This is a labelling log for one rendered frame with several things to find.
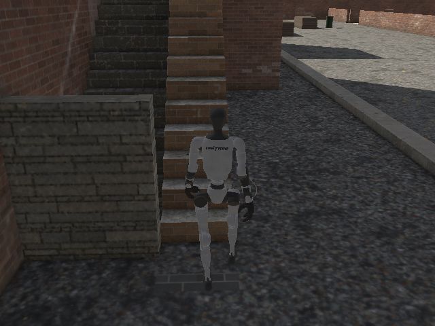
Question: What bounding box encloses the left robot upper arm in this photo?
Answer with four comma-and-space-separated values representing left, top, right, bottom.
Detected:
188, 137, 204, 173

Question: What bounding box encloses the left robot shin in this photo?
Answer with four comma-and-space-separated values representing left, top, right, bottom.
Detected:
199, 234, 211, 281

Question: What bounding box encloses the left robot hand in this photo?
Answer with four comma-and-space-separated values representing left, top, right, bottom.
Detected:
185, 186, 200, 199

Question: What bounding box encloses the left robot forearm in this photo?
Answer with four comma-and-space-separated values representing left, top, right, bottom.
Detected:
185, 163, 195, 188

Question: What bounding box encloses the right robot upper arm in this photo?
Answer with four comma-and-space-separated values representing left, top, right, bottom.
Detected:
232, 137, 247, 176

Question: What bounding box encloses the right robot forearm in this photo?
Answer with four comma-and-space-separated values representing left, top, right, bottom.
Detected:
240, 166, 253, 203

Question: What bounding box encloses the right robot hand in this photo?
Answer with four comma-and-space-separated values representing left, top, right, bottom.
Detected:
238, 201, 254, 222

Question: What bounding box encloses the robot right thigh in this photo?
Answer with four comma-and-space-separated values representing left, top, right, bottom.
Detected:
226, 188, 240, 226

